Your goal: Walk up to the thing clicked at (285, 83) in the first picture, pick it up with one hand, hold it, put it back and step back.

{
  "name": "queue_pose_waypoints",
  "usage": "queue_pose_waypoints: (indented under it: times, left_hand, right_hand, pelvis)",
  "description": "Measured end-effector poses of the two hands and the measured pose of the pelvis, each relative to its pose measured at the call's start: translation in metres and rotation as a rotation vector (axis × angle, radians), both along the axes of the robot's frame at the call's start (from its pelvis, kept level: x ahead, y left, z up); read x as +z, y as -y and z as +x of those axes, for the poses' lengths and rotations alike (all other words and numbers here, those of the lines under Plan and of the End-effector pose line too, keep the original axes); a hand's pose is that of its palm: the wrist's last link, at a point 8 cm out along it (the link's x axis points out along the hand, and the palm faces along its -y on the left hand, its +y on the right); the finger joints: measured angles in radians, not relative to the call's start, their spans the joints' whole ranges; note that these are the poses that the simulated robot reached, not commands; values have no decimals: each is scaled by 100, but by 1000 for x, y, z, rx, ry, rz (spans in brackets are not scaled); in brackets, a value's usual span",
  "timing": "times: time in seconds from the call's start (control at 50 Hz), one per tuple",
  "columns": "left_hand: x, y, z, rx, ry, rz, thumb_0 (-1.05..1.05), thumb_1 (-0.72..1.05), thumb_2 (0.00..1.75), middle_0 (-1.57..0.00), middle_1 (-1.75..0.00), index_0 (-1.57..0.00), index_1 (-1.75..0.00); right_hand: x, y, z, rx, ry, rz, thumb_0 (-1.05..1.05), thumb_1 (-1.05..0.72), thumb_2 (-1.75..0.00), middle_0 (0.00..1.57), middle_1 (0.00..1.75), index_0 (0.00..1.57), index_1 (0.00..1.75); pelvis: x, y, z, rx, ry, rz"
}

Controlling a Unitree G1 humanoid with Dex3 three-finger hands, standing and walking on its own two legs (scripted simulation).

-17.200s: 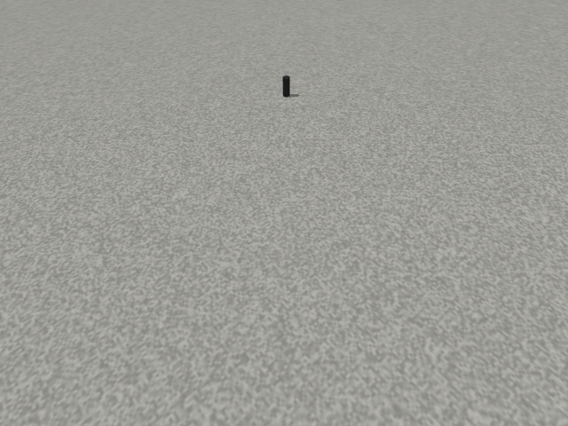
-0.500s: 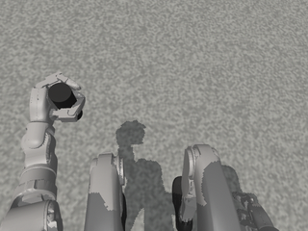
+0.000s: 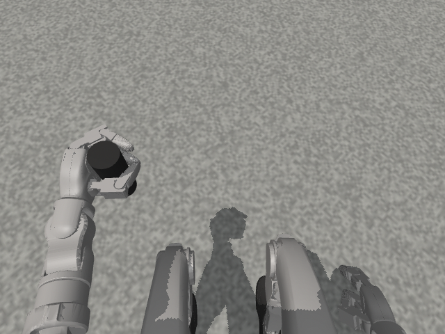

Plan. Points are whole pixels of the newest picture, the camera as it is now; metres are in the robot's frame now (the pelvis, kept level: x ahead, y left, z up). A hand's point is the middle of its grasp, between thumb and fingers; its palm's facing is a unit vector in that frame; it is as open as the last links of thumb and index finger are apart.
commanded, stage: lift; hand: left
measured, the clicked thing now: (115, 172) +0.40 +0.20 -0.01
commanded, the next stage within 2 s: hold in 1.38 s
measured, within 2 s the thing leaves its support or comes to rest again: neither
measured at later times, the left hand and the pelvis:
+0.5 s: hand (78, 121) +0.39 +0.18 +0.16, palm faces +0.00 -1.00 -0.03, open 6.3 cm; pelvis +0.04 +0.00 +0.14, yaw +0 degrees
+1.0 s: hand (59, 80) +0.40 +0.18 +0.22, palm faces -0.01 -1.00 -0.01, open 6.3 cm; pelvis +0.06 +0.00 +0.19, yaw +0 degrees
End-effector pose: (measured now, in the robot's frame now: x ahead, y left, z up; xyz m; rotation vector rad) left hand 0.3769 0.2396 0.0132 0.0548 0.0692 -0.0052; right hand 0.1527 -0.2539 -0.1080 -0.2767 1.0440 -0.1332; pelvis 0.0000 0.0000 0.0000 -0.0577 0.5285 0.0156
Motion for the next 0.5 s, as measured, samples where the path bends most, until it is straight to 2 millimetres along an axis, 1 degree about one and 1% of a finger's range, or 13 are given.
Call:
queue_pose_waypoints:
  times: [0.14, 0.24, 0.36, 0.5]
  left_hand:
    - [57, 0, -9, 19, -6, -1, 5, 4, 113, -92, -109, -96, -111]
    - [91, -1, -10, 22, -11, -8, 5, 3, 113, -92, -109, -96, -110]
    - [122, -1, -7, 16, -12, -19, 5, 3, 113, -92, -109, -96, -111]
    - [149, 1, -6, 6, -17, -28, 5, 3, 113, -92, -109, -96, -111]
  right_hand:
    - [50, -5, 10, -26, 43, 9, 1, -90, -90, 20, 30, 20, 30]
    - [87, -5, 18, -29, 79, 1, 1, -90, -90, 20, 30, 21, 30]
    - [124, -3, 24, -25, 109, -13, 1, -90, -90, 20, 30, 21, 30]
    - [152, -3, 27, -22, 108, -14, 1, -90, -90, 20, 30, 20, 30]
  pelvis:
    - [47, 0, 12, -1, 49, 2]
    - [78, -1, 20, 0, 91, 2]
    - [108, -1, 29, 1, 136, 3]
    - [135, -2, 39, -2, 180, 7]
